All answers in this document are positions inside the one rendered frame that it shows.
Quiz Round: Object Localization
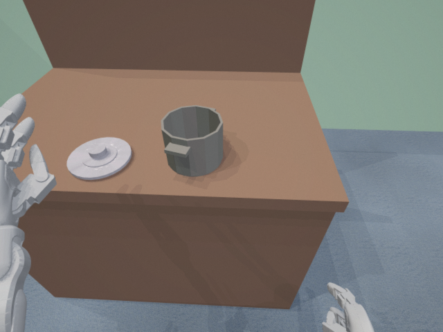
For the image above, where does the lid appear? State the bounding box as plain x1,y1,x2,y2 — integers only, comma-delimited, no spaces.
66,137,132,180

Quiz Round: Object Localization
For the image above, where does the pot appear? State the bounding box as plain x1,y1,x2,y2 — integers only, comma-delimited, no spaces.
161,105,223,176

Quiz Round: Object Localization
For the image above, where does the knob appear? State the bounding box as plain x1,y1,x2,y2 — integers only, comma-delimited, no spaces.
88,143,107,158

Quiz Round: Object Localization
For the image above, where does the robot right hand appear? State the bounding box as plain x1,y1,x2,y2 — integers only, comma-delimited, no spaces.
323,282,374,332

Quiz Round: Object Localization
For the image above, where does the robot left hand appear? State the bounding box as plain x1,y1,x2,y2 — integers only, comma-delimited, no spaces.
0,93,57,227

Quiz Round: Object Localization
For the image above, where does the table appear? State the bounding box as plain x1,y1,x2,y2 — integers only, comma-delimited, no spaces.
13,0,349,309

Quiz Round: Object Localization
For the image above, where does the robot left forearm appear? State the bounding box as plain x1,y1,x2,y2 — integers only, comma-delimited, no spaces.
0,225,31,332

